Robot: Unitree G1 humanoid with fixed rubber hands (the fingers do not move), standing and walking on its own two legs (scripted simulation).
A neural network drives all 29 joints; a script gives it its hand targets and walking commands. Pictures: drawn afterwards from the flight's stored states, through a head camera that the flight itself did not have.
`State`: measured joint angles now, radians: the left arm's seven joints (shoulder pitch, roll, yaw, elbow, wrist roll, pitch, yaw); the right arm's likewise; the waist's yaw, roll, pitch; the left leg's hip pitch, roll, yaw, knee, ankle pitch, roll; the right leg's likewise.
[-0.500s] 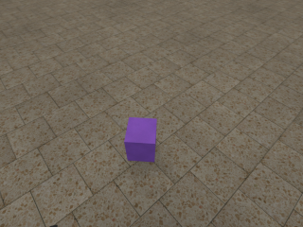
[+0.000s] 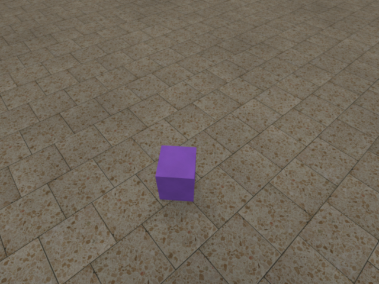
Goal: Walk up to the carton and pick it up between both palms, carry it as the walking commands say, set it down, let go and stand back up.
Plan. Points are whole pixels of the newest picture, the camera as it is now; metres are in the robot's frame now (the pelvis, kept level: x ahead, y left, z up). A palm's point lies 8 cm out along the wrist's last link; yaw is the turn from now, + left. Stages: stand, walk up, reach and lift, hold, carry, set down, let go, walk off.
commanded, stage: stand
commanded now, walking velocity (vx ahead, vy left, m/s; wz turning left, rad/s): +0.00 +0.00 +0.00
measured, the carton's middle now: (177, 173) +0.79 +0.09 -0.66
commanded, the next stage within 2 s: walk up in 0.56 s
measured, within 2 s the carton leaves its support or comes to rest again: neither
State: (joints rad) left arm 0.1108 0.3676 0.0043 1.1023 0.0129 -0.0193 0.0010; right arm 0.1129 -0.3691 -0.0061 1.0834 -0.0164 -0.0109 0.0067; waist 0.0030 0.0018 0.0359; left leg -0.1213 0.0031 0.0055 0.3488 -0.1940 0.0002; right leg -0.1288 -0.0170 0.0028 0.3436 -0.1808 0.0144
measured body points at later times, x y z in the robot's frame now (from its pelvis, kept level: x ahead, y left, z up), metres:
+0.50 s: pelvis +0.01 +0.00 +0.00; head +0.01 +0.00 +0.45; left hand +0.09 +0.30 -0.13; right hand +0.10 -0.31 -0.12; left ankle +0.00 +0.12 -0.75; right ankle +0.00 -0.13 -0.75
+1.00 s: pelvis +0.04 +0.02 -0.01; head +0.05 +0.03 +0.43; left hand +0.07 +0.37 -0.12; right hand +0.16 -0.30 -0.11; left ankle +0.09 +0.16 -0.74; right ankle +0.01 -0.13 -0.75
